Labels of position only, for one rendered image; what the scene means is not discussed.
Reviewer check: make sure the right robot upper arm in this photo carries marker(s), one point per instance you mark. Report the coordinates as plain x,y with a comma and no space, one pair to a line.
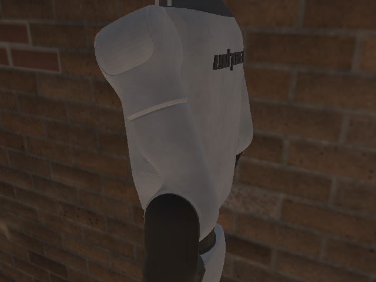
245,125

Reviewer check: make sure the right robot thigh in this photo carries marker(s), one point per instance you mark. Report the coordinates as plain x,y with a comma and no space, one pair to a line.
226,238

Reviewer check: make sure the humanoid robot head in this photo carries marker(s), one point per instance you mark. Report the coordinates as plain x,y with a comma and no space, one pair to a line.
211,6

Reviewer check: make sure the robot left forearm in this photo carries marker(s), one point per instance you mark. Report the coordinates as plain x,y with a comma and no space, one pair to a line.
172,232

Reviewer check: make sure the robot right forearm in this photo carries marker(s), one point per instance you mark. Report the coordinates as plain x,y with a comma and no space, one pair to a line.
237,159

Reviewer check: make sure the left robot upper arm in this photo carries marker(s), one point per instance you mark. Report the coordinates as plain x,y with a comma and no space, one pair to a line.
140,55

